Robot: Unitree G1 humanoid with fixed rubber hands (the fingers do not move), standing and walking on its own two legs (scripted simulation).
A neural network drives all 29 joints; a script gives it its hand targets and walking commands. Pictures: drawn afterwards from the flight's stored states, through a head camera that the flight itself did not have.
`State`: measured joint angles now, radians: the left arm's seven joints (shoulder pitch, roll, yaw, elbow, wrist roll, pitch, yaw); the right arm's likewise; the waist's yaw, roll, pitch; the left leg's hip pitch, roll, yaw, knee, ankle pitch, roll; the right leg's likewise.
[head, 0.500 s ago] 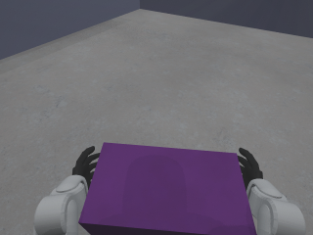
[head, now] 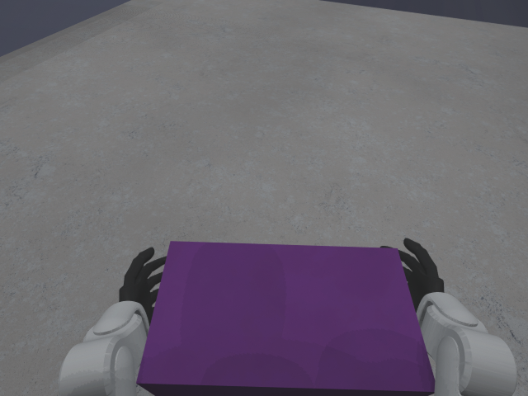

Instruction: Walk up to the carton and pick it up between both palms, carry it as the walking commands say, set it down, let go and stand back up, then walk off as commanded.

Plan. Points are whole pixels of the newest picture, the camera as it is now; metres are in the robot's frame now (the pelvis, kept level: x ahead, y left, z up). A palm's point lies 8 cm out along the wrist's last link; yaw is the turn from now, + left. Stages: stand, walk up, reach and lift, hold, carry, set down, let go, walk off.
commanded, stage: carry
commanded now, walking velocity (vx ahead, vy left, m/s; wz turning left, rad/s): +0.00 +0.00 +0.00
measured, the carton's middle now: (278, 340) +0.20 +0.01 +0.01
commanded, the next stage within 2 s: none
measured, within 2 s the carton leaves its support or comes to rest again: neither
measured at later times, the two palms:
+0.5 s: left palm (147, 289) +0.23 +0.18 +0.09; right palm (440, 303) +0.22 -0.19 +0.10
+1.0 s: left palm (134, 292) +0.22 +0.20 +0.09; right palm (424, 299) +0.23 -0.18 +0.09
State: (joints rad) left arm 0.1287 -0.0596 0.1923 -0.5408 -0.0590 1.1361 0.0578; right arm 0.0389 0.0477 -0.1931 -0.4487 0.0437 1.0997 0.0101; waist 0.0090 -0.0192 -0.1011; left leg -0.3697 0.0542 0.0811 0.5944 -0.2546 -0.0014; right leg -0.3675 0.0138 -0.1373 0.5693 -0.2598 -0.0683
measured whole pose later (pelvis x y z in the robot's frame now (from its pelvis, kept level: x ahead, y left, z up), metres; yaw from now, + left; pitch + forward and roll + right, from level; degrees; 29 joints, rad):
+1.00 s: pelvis +0.00 +0.01 +0.01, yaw -1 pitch +2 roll +0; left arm 0.05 -0.03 0.19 -0.44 -0.06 1.18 0.05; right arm 0.00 0.04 -0.20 -0.42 0.00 1.16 0.00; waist 0.00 0.01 -0.12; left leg -0.31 0.04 0.10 0.53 -0.25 0.02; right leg -0.31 0.00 -0.12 0.50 -0.22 -0.05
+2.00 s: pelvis -0.02 +0.01 +0.01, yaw -1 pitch +1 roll +0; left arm 0.01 -0.02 0.17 -0.30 -0.02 1.05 0.02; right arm -0.04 0.02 -0.18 -0.28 -0.03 1.03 0.02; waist 0.00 0.00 -0.09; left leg -0.32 0.03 0.10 0.52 -0.22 0.02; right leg -0.32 0.00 -0.12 0.50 -0.19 -0.05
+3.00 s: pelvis -0.02 +0.02 +0.01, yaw -1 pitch -6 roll +0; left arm -0.17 0.04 0.15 0.14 0.07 0.75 -0.03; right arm -0.18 -0.03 -0.13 0.15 -0.14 0.74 0.03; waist 0.04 0.02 0.01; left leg -0.15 -0.01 0.06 0.47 -0.21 0.04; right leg -0.16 0.00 -0.09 0.45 -0.18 -0.04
